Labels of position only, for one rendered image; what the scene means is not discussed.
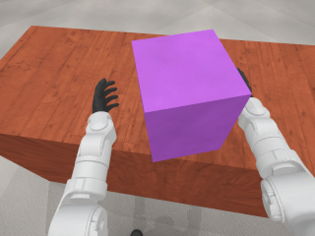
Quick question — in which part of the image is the robot right upper arm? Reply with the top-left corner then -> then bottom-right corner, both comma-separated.
260,171 -> 315,236

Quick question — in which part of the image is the pedestal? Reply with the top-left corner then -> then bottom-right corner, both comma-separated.
0,26 -> 315,218

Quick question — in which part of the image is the carton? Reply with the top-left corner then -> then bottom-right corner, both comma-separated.
131,29 -> 252,162

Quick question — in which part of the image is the left robot forearm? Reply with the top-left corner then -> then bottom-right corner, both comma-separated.
47,111 -> 117,236

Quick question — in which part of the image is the right robot forearm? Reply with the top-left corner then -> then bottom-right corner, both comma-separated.
237,97 -> 315,181

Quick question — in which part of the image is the robot left upper arm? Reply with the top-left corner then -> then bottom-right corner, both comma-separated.
49,205 -> 108,236

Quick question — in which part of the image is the robot left hand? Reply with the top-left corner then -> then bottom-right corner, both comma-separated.
92,78 -> 119,114

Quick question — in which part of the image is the robot right hand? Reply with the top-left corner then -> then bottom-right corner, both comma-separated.
236,68 -> 253,97

